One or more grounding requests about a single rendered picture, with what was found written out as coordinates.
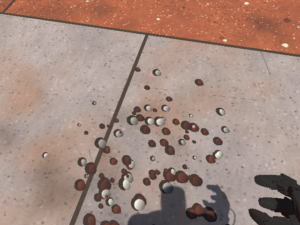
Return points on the robot right hand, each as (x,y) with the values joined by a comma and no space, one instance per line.
(289,208)

